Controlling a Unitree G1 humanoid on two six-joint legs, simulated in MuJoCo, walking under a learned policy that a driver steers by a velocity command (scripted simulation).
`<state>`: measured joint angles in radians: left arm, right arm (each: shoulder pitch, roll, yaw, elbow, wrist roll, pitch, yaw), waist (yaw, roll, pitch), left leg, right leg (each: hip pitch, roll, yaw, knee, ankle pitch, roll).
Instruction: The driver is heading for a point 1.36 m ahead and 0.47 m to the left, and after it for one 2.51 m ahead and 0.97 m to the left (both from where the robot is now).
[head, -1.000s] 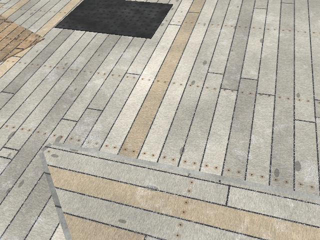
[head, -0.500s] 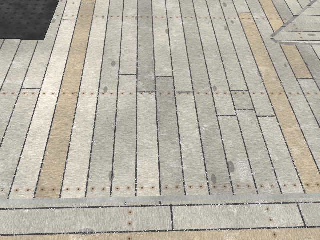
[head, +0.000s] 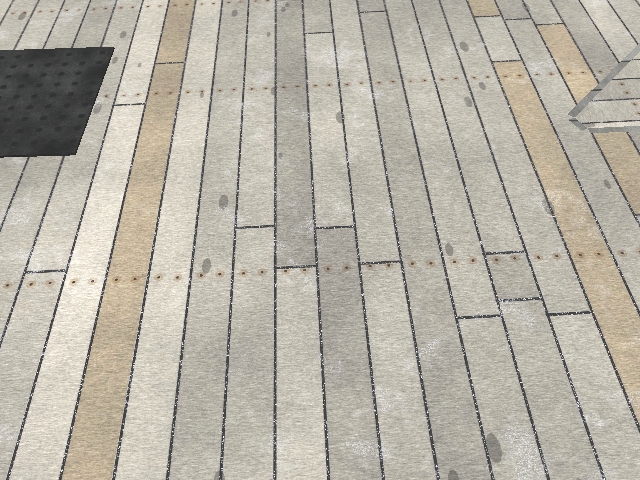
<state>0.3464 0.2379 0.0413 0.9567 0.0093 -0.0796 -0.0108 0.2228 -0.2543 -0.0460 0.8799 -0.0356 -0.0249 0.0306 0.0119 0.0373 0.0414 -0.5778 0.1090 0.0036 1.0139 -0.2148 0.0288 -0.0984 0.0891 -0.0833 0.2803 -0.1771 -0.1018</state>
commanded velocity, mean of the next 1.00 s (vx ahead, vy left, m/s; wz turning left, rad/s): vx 0.50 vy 0.00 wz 0.09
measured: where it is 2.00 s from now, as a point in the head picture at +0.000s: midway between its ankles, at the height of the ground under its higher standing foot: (273, 273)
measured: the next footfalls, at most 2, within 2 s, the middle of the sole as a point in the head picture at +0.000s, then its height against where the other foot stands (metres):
left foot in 0.28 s outside the picture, level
right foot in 0.82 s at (375, 413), level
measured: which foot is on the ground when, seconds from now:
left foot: up 0.00-0.26, down 0.28-0.82, up 0.84-1.00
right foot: down 0.00-0.30, up 0.32-0.80, down 0.82-1.00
